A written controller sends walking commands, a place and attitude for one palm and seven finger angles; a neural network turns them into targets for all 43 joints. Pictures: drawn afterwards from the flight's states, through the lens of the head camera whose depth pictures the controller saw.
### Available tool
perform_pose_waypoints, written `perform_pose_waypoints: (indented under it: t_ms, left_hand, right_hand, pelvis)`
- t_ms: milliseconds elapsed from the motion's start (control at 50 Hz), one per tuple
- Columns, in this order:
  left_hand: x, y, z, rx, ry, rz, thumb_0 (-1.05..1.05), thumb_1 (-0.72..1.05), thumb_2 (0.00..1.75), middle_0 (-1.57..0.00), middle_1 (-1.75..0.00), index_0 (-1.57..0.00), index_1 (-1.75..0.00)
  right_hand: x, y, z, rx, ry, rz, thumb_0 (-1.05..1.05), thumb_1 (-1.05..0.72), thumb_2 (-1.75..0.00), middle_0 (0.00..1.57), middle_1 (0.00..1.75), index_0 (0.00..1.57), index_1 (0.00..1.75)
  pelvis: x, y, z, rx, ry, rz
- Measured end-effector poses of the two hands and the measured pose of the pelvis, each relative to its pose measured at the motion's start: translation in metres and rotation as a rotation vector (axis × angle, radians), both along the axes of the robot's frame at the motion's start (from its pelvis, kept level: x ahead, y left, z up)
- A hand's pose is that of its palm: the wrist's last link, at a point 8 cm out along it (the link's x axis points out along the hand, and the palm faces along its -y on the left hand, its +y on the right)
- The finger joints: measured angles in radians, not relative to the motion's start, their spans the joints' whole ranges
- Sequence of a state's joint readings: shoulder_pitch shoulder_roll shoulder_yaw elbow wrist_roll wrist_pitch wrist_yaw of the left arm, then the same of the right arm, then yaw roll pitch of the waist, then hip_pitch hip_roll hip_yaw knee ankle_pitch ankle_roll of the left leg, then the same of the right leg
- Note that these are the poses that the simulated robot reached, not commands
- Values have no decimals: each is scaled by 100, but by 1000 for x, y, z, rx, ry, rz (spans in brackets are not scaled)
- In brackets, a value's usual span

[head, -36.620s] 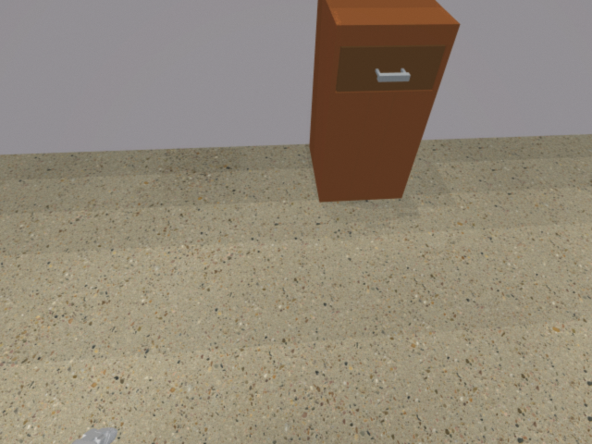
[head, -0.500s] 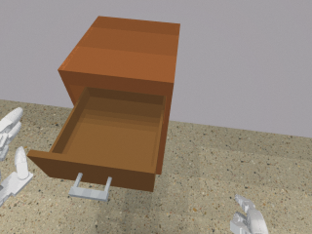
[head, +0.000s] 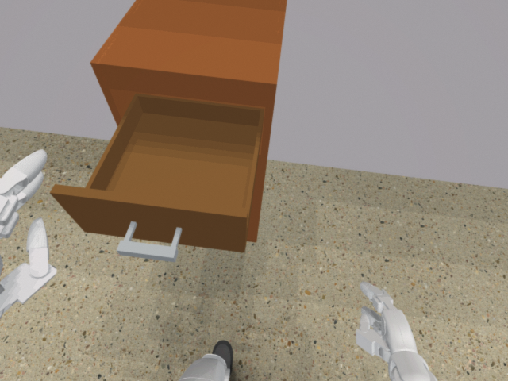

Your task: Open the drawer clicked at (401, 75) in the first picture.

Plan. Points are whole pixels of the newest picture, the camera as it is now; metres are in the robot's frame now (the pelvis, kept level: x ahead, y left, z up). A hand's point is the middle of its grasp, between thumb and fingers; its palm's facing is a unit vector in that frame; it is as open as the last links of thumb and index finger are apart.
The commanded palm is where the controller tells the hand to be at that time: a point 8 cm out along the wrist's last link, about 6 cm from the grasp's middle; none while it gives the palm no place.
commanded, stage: step back with the hand held close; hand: left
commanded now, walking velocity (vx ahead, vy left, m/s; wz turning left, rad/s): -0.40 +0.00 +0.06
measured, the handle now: (151, 240) +0.36 +0.23 -0.10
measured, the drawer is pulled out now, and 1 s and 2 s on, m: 0.30 0.30 0.30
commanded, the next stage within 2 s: stop stepping back and stand still in 0.10 s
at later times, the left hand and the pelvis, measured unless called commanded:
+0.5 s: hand out of the picture +0.05 +0.20 +0.18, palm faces +0.34 -0.78 -0.53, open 7.4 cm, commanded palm -0.01 +0.26 +0.19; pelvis -0.12 -0.03 +0.00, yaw +5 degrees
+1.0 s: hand out of the picture +0.00 +0.18 +0.17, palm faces +0.44 -0.76 -0.48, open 7.4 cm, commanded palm -0.07 +0.22 +0.19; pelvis -0.16 -0.07 +0.00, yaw +7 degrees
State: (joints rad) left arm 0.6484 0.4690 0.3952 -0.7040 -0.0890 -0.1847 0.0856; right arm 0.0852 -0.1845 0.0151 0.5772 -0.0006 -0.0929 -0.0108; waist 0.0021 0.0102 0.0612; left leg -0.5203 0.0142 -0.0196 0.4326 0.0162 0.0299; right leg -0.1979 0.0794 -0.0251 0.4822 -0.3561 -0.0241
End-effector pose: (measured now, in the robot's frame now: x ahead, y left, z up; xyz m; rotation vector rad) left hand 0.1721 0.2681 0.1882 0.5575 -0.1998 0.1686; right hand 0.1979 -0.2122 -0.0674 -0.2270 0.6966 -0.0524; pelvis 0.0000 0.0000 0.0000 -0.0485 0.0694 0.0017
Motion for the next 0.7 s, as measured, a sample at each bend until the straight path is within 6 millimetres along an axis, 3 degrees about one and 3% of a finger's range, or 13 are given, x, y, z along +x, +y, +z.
perform_pose_waypoints:
  t_ms: [80, 200, 340, 500, 580, 700]
  left_hand:
    - [-38, -12, 9, 24, -16, -5, 2, 89, 90, -21, -30, -22, -31]
    - [-72, -1, 2, -36, -64, 154, 2, 89, 90, -21, -30, -22, -31]
    - [-99, -5, -10, -68, -54, 135, 2, 89, 90, -21, -30, -21, -31]
    - [-158, -26, 12, 41, -46, 127, 2, 89, 90, -21, -30, -22, -31]
    - [-181, -25, 9, 1, -82, 190, 2, 89, 90, -21, -30, -22, -31]
    - [-193, -19, -10, -94, -110, 237, 2, 89, 90, -21, -30, -22, -31]
  right_hand:
    - [-33, -24, -1, -3, 29, -48, 1, -90, -90, 20, 30, 21, 30]
    - [-76, -48, 3, -71, 100, -118, 1, -90, -90, 20, 30, 20, 30]
    - [-104, -42, 5, -66, 52, -98, 1, -90, -90, 20, 30, 20, 30]
    - [-148, -25, -4, 46, 20, -33, 1, -90, -90, 20, 30, 20, 30]
    - [-171, -33, -13, 30, 78, -17, 1, -90, -90, 20, 30, 21, 30]
    - [-194, -52, -10, -55, 74, -34, 1, -90, -90, 20, 30, 21, 30]
  pelvis:
    - [-20, -12, 1, -5, -26, 34]
    - [-37, -18, 9, 57, -24, 40]
    - [-80, -18, 2, 63, -38, 58]
    - [-117, -34, 3, 43, -83, 79]
    - [-129, -37, 2, 69, -82, 77]
    - [-144, -37, -1, 64, -70, 104]
